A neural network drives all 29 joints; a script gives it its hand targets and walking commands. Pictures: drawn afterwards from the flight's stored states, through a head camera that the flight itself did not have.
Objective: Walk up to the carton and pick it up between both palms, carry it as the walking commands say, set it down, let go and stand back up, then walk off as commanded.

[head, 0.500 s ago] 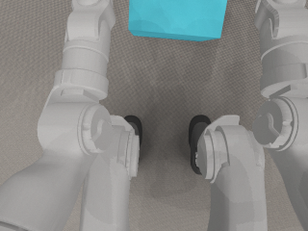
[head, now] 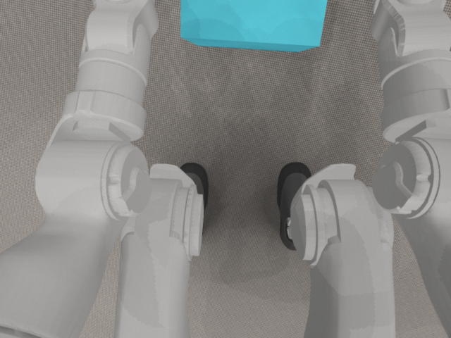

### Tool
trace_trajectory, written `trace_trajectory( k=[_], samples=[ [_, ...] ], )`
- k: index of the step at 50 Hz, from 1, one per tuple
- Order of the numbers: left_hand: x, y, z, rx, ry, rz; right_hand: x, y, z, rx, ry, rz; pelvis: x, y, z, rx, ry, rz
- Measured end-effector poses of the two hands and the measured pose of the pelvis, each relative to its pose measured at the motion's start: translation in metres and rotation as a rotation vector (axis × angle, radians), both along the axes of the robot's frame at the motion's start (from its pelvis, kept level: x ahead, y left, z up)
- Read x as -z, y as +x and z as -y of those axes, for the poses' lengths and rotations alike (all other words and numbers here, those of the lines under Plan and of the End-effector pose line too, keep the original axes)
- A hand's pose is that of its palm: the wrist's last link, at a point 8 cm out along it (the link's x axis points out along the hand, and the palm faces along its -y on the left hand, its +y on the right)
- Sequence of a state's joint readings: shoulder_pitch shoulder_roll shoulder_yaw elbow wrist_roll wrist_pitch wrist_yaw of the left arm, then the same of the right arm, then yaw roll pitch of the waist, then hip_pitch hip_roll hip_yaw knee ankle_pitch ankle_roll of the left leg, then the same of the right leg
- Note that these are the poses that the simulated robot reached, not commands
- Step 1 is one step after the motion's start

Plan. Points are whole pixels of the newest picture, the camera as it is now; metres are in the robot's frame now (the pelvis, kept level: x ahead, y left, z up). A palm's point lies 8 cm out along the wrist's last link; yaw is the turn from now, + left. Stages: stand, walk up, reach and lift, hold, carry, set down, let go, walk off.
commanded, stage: set down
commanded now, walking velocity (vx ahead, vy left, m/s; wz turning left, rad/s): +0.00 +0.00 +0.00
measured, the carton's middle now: out of the picture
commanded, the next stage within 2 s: let go in 1.70 s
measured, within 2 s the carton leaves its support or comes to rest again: neither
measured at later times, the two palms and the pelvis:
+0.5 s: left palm out of the picture +0.56 +0.12 -0.16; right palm out of the picture +0.55 -0.23 -0.17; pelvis -0.01 +0.00 +0.00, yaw +0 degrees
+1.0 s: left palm out of the picture +0.57 +0.11 -0.01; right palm out of the picture +0.56 -0.24 -0.02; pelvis -0.02 +0.00 +0.11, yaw -1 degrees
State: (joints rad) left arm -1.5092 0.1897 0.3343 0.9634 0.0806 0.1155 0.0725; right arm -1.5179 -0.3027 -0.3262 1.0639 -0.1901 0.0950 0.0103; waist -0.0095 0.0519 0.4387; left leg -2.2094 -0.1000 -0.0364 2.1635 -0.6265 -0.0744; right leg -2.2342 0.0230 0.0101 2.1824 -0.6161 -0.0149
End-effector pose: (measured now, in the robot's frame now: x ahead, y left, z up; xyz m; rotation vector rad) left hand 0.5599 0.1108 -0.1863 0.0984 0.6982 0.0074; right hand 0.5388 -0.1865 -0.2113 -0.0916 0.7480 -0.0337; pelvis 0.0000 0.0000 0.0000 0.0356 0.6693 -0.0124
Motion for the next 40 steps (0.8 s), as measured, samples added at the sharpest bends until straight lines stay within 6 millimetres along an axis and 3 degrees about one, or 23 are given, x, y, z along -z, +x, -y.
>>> trace_trajectory(
  k=[10,21,25,29,40],
  samples=[
    [-0.001,0.001,-0.012,-0.014,0.009,-0.005,-0.008,0.003,0.040,0.071,-0.059,0.006,0.003,-0.001,0.000,0.001,0.001,0.015],
    [-0.010,0.004,-0.011,-0.041,0.017,0.016,-0.023,0.014,0.041,0.105,-0.025,0.058,0.002,-0.006,0.001,0.002,0.001,0.050],
    [-0.024,0.003,-0.006,-0.051,0.014,0.023,-0.037,0.014,0.040,0.126,-0.011,0.076,-0.002,-0.012,0.000,0.004,-0.001,0.101],
    [-0.056,0.007,0.001,-0.063,0.006,0.055,-0.071,0.020,0.041,0.139,-0.008,0.116,-0.012,-0.016,0.001,0.005,0.000,0.125],
    [-0.121,0.004,0.000,-0.069,0.009,0.056,-0.138,0.017,0.045,0.150,-0.010,0.120,-0.064,-0.025,0.003,0.007,-0.001,0.140]
  ],
)
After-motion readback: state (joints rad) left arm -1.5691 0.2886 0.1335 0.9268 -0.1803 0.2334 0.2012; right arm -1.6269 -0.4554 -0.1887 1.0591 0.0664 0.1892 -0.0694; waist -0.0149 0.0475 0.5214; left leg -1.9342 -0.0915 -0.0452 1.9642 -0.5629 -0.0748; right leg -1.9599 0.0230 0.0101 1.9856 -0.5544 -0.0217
